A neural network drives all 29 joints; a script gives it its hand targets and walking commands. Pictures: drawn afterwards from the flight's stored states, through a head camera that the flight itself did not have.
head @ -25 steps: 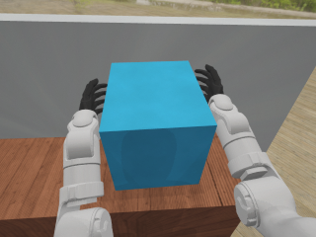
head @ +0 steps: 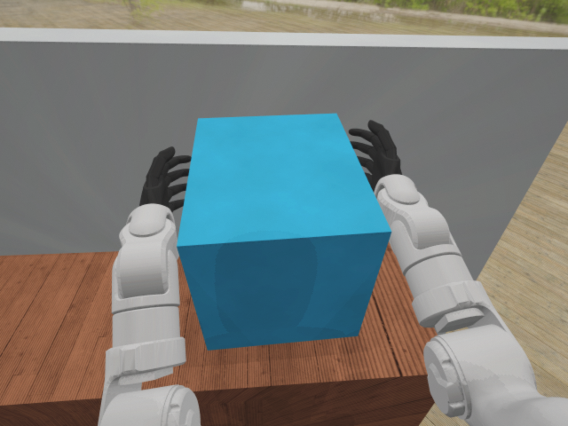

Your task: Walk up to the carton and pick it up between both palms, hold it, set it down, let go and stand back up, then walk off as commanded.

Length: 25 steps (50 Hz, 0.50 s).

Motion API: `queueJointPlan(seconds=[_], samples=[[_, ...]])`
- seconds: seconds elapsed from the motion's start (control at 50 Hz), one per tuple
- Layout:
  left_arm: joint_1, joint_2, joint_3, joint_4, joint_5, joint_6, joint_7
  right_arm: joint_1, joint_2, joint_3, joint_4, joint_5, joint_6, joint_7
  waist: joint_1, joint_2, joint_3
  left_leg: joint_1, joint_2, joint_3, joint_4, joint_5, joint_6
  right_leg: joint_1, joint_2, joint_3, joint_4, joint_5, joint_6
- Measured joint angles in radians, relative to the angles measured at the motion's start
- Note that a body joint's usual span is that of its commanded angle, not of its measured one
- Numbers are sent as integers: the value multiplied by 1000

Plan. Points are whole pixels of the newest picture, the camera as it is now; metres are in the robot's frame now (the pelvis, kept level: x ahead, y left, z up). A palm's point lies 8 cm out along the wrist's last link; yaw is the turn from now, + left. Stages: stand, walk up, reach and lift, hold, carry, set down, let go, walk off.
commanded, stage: hold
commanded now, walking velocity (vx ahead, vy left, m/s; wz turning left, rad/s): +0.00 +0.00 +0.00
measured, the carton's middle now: (276, 224) +0.36 +0.00 +0.14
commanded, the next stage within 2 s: none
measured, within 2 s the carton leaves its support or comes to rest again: neither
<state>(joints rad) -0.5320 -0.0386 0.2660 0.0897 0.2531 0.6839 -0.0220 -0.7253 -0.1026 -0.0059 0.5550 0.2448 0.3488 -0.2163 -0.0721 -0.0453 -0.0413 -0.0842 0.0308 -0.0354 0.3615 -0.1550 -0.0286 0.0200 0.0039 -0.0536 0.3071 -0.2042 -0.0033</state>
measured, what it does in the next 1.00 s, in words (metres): stands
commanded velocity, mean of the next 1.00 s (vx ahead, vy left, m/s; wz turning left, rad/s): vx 0.00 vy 0.00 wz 0.00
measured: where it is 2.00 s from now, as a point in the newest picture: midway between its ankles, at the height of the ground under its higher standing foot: outside the picture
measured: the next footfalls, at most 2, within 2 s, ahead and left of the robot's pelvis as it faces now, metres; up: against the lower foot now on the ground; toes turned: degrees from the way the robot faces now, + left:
none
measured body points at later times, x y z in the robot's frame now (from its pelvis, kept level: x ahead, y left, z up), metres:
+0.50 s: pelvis -0.01 +0.00 +0.00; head -0.07 +0.02 +0.44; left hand +0.35 +0.16 +0.20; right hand +0.37 -0.15 +0.22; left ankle +0.04 +0.13 -0.75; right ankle -0.01 -0.11 -0.75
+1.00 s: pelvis +0.00 +0.00 +0.00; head -0.07 +0.03 +0.44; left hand +0.36 +0.16 +0.20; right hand +0.38 -0.15 +0.22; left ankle +0.04 +0.13 -0.75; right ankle -0.01 -0.11 -0.75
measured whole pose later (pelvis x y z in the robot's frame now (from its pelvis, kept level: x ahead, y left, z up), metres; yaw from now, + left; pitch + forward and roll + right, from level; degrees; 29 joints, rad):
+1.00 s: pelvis +0.00 +0.00 +0.00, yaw +0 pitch -7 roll -1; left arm -0.56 -0.04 0.29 0.14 0.25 0.68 -0.03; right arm -0.75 -0.10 -0.02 0.60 0.22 0.35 -0.21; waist -0.07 -0.05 -0.05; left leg -0.09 0.03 -0.04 0.35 -0.14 -0.03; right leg 0.01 0.00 -0.05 0.31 -0.20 0.00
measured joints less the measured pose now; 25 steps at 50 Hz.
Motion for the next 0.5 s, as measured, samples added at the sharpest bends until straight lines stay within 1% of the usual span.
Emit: queueJointPlan(seconds=[0.14, 0.3, 0.4, 0.5], samples=[[20, -6, 2, -33, -6, 6, 1, 14, -4, 16, -34, 7, 11, -7, -3, 6, 2, 10, 1, -2, -3, -1, -2, 10, 2, -1, -1, -2, -2], [11, -9, 18, -9, -3, 14, -9, 4, 5, 5, -8, -6, 22, -5, 4, 7, 6, 20, 0, -6, -11, 6, -4, 14, 1, -3, 5, -4, -5], [1, -1, 19, -3, -13, 5, -9, 0, 7, 2, -15, -14, 18, -8, 4, 10, 4, 7, -1, -11, -10, 11, -5, 2, 1, -7, 9, -2, -5], [-24, 4, 25, 32, -11, 2, -13, -18, 11, -15, 11, -26, 19, 0, 7, 11, 0, 0, -2, -11, -12, 16, -4, -8, 0, -6, 12, 1, -5]])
